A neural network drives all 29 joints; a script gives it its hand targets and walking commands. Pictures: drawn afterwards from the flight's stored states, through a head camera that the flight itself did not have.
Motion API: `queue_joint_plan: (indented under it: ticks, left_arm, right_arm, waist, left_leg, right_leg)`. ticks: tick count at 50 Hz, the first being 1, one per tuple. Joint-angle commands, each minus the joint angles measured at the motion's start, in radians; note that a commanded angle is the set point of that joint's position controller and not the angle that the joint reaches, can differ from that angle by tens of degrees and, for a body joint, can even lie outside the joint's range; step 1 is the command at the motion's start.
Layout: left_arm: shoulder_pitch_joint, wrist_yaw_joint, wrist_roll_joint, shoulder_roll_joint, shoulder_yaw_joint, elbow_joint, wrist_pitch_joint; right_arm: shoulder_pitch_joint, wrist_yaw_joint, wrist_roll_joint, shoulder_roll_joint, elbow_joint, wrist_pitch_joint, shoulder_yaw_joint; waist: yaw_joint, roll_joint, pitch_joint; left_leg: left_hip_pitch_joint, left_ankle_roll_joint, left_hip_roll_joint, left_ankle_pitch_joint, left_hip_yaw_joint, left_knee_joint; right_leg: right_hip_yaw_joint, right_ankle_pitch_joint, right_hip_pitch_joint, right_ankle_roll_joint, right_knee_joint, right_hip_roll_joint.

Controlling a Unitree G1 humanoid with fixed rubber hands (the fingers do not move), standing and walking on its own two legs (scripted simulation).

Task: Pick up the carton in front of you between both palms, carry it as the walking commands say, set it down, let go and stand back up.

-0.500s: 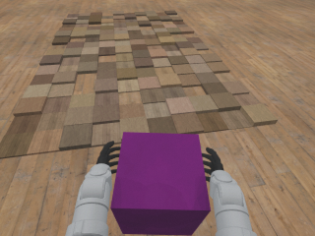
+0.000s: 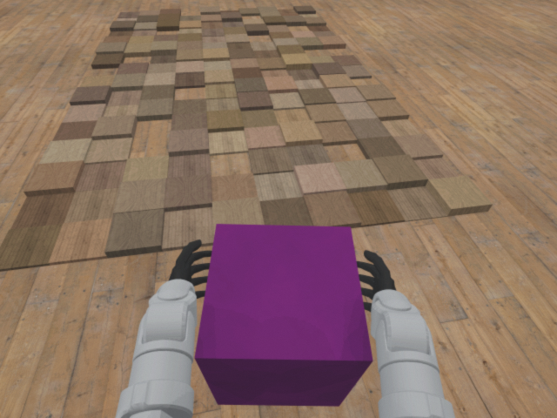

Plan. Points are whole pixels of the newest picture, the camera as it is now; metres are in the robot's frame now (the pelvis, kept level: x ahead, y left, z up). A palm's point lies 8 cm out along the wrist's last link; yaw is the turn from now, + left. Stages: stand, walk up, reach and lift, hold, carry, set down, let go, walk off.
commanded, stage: reach and lift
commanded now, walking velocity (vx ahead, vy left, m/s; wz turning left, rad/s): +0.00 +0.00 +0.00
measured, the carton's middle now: (281, 320) +0.30 +0.00 -0.05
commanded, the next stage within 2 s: hold in 0.48 s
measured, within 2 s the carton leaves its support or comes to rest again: neither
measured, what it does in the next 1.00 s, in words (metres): stands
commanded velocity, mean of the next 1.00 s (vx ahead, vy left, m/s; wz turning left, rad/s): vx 0.09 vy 0.00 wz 0.00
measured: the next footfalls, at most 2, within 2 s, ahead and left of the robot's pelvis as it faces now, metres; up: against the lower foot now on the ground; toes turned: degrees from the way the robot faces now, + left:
right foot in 1.30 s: +0.19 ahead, -0.10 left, +0.00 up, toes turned -10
left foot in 1.68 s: +0.49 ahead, +0.14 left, +0.00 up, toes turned +15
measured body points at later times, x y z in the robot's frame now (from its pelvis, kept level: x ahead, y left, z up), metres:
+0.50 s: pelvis +0.01 +0.00 +0.00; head -0.02 +0.00 +0.45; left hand +0.32 +0.15 +0.04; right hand +0.31 -0.15 +0.03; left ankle +0.02 +0.13 -0.74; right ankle +0.03 -0.13 -0.74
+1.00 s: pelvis +0.01 +0.01 +0.00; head -0.04 +0.01 +0.44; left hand +0.32 +0.16 +0.06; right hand +0.31 -0.14 +0.06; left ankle +0.01 +0.13 -0.74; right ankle +0.03 -0.13 -0.74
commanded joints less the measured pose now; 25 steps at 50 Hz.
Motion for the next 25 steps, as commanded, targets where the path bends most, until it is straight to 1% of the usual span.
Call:
queue_joint_plan:
  ticks: [1, 6, 11, 16, 23, 25]
  left_arm:
    - [-0.418, -0.245, -0.224, -0.929, -0.535, 0.03, 0.004]
    - [-0.375, -0.242, -0.239, -0.922, -0.553, -0.009, 0.018]
    - [-0.347, -0.238, -0.252, -0.92, -0.569, -0.041, 0.032]
    - [-0.337, -0.235, -0.261, -0.921, -0.579, -0.063, 0.045]
    - [-0.347, -0.232, -0.264, -0.923, -0.578, -0.072, 0.063]
    - [-0.348, -0.23, -0.274, -0.929, -0.595, -0.092, 0.069]
  right_arm:
    - [-0.502, 0.226, 0.241, 0.93, -0.042, -0.039, 0.537]
    - [-0.457, 0.222, 0.251, 0.921, -0.079, -0.026, 0.551]
    - [-0.429, 0.22, 0.26, 0.911, -0.113, -0.014, 0.564]
    - [-0.422, 0.221, 0.267, 0.9, -0.137, -0.003, 0.572]
    - [-0.439, 0.225, 0.269, 0.889, -0.148, 0.013, 0.572]
    - [-0.444, 0.226, 0.28, 0.894, -0.169, 0.018, 0.592]
  waist:
    - [0.003, -0.009, -0.291]
    - [0.001, -0.007, -0.29]
    - [-0.001, -0.005, -0.283]
    - [-0.002, -0.001, -0.271]
    - [-0.001, 0.002, -0.254]
    - [0.001, 0.003, -0.267]
  left_leg:
    - [0.039, 0.011, -0.085, 0.151, 0.01, -0.076]
    - [0.063, 0.007, -0.086, 0.205, 0.007, -0.085]
    - [0.079, 0.004, -0.086, 0.236, 0.003, -0.093]
    - [0.087, 0.002, -0.085, 0.241, -0.001, -0.099]
    - [0.089, 0.001, -0.082, 0.215, -0.002, -0.106]
    - [0.101, 0.001, -0.081, 0.226, -0.004, -0.107]
  right_leg:
    - [0.009, 0.16, 0.139, -0.001, -0.062, 0.075]
    - [0.011, 0.213, 0.159, 0.001, -0.07, 0.078]
    - [0.011, 0.238, 0.17, 0.001, -0.077, 0.081]
    - [0.01, 0.233, 0.172, 0.0, -0.082, 0.085]
    - [0.007, 0.196, 0.164, -0.002, -0.086, 0.087]
    - [0.007, 0.205, 0.171, -0.001, -0.088, 0.087]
